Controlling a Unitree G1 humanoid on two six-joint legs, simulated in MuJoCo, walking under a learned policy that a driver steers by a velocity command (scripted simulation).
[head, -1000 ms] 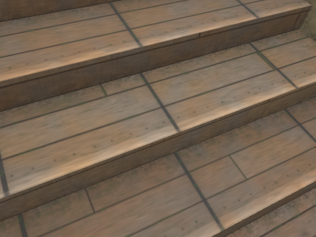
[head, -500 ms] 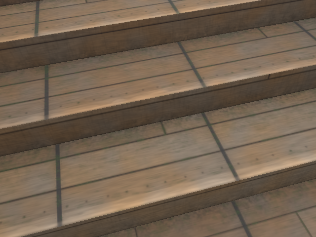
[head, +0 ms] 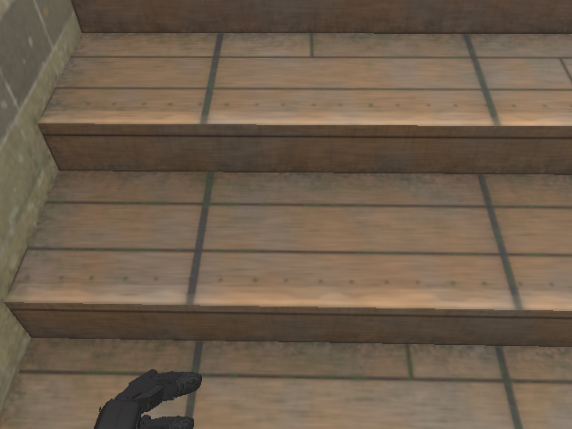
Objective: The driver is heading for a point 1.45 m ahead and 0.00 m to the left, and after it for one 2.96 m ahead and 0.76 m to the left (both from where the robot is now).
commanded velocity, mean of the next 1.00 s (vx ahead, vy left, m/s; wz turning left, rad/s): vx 0.45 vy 0.00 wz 0.22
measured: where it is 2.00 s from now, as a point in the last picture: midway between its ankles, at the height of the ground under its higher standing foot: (270, 251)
